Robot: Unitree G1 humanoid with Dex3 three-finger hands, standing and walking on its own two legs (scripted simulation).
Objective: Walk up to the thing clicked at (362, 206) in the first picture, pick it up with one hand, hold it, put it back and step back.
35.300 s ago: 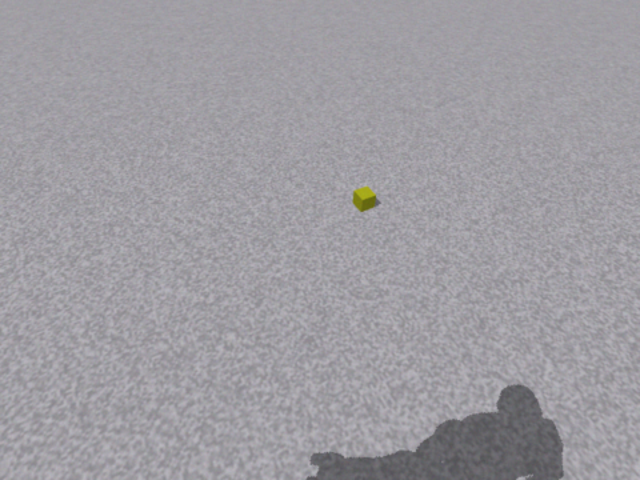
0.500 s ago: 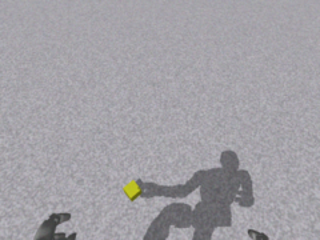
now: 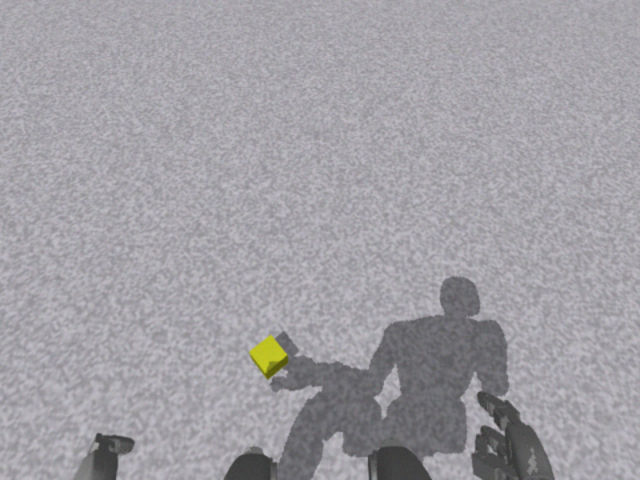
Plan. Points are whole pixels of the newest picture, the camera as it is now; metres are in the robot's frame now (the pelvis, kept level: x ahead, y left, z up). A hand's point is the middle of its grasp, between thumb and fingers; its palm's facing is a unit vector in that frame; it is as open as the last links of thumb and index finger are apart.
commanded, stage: rise first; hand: left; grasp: from above
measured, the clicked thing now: (269, 357) +0.46 +0.13 -0.65
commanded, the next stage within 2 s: none
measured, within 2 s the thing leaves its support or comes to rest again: neither
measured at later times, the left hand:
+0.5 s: hand (181, 420) +0.25 +0.25 -0.32, palm faces -0.27 -0.31 -0.91, open 13.7 cm
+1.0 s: hand (221, 381) +0.35 +0.21 -0.44, palm faces -0.29 -0.30 -0.91, open 13.4 cm
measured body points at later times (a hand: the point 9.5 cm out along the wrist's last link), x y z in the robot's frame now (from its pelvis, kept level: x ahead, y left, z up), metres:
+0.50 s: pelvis -0.05 -0.01 -0.16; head +0.12 +0.00 +0.25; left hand +0.27 +0.26 -0.27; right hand +0.12 -0.27 -0.29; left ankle +0.00 +0.14 -0.66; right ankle +0.02 -0.16 -0.66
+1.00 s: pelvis -0.09 +0.00 -0.29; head +0.11 +0.01 +0.11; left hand +0.36 +0.22 -0.38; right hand -0.05 -0.26 -0.43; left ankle +0.00 +0.14 -0.66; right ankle +0.02 -0.15 -0.66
